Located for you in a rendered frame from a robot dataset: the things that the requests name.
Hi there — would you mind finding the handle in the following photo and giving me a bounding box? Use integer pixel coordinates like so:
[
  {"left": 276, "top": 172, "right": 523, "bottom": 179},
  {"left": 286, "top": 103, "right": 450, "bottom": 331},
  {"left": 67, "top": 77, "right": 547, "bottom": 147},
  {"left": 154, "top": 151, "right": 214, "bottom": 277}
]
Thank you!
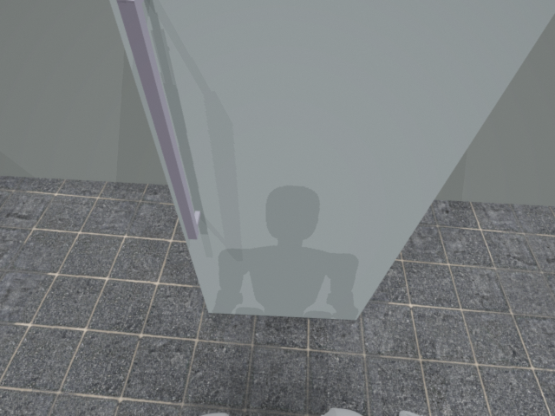
[{"left": 116, "top": 0, "right": 200, "bottom": 239}]

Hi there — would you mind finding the fridge door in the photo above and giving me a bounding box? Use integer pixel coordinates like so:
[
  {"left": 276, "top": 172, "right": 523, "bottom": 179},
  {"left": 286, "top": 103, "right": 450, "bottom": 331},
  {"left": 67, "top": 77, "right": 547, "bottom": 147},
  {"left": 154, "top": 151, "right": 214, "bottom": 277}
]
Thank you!
[{"left": 109, "top": 0, "right": 555, "bottom": 320}]

